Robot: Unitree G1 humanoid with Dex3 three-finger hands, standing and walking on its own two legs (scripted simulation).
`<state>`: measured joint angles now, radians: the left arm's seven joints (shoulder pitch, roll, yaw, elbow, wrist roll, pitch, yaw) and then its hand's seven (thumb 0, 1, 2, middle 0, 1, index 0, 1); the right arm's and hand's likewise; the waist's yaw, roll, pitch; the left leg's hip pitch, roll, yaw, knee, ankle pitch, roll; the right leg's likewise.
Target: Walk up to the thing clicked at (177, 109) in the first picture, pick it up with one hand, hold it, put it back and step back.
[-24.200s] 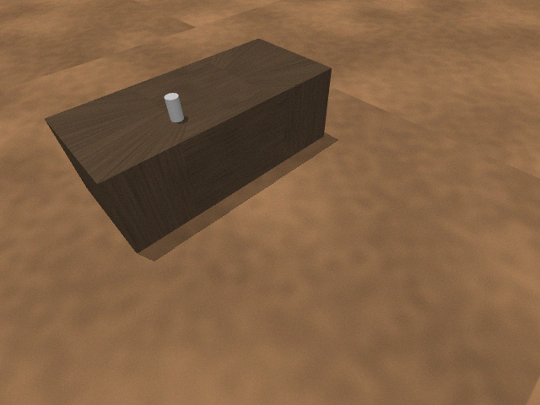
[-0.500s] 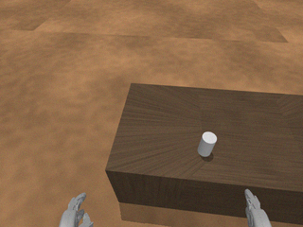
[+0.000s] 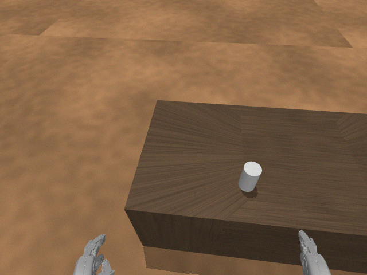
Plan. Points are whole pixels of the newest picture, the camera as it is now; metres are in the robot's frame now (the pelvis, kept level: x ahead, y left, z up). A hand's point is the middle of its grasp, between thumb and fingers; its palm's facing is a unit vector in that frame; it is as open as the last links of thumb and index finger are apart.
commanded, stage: home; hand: right
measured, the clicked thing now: (249, 177) +0.50 -0.20 -0.22
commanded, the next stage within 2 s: stand in 1.10 s
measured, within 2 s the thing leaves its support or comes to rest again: neither
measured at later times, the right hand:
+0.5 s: hand (286, 270) +0.18 -0.19 -0.06, palm faces +0.10 +0.96 -0.28, open 17.6 cm
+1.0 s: hand out of the picture +0.16 -0.18 -0.06, palm faces +0.11 +0.95 -0.28, open 17.7 cm
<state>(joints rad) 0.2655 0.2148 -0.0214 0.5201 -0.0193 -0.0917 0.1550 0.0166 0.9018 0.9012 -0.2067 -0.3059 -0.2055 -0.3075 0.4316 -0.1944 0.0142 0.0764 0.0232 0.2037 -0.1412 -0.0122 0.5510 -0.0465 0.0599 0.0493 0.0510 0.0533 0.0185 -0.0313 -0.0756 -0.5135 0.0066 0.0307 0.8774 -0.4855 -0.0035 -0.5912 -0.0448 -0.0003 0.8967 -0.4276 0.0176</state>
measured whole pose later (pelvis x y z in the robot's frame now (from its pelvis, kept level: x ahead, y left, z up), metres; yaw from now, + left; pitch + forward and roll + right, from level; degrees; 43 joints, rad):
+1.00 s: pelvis -0.01 +0.00 +0.00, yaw +0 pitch +7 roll +1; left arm 0.27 0.22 -0.02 0.52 -0.01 -0.11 0.16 0.02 0.90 0.90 -0.21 -0.31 -0.21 -0.31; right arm 0.43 -0.20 0.01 0.05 0.02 0.25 -0.14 -0.01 0.58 -0.03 0.06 0.04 0.05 0.05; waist 0.02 -0.03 -0.08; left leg -0.52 0.01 0.03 0.88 -0.48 -0.01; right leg -0.60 -0.04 0.00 0.91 -0.43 0.01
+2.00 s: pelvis +0.00 -0.01 +0.05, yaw +1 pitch -4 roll +0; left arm 0.12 0.31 0.02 1.14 0.02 -0.01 0.01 0.01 0.91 0.90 -0.21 -0.30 -0.20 -0.30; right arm 0.17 -0.31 0.00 1.10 -0.02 -0.01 -0.03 0.00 -0.89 -0.90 0.21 0.30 0.20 0.30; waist 0.00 -0.02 0.04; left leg -0.08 0.04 0.01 0.39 -0.25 -0.03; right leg -0.13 0.00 -0.04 0.38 -0.19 -0.01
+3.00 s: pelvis +0.00 -0.01 +0.05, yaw +0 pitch -2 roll +0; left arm 0.10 0.34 0.00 1.17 0.01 -0.02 0.00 0.01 0.91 0.90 -0.21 -0.30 -0.20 -0.30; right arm 0.13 -0.34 0.01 1.14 -0.01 -0.01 -0.01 0.00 -0.90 -0.90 0.21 0.30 0.20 0.30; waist 0.01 0.00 0.05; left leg -0.05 0.03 0.02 0.30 -0.21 -0.02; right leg -0.12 -0.01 -0.03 0.31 -0.15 0.00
